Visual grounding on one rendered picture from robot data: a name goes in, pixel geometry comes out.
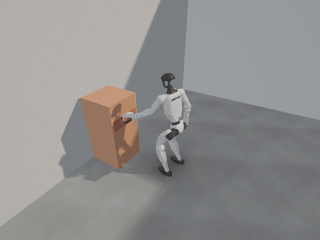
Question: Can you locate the handle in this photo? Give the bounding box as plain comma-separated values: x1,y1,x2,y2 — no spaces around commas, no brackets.
123,117,132,124

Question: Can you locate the robot left upper arm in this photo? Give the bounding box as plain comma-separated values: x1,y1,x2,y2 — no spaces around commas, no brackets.
148,94,167,116

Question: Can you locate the cabinet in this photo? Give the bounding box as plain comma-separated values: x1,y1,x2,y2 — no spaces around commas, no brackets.
80,85,140,170

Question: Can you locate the robot left forearm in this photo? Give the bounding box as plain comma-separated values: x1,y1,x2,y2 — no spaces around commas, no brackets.
132,109,150,120

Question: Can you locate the left robot foot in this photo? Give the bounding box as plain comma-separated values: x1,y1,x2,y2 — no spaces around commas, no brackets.
158,166,172,177

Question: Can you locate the robot right upper arm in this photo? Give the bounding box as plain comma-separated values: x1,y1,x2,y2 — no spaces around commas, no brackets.
176,88,191,110

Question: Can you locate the left robot hand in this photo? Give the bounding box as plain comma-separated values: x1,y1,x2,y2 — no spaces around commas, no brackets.
122,112,137,125

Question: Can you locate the right robot hand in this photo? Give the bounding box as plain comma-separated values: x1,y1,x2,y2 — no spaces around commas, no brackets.
182,118,190,129

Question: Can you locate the drawer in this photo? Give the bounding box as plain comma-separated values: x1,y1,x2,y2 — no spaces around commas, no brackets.
113,108,136,133

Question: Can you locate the robot right forearm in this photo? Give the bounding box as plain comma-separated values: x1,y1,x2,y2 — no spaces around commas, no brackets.
183,107,191,120

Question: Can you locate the robot right thigh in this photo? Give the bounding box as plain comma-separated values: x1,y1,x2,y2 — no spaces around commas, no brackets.
168,120,188,144

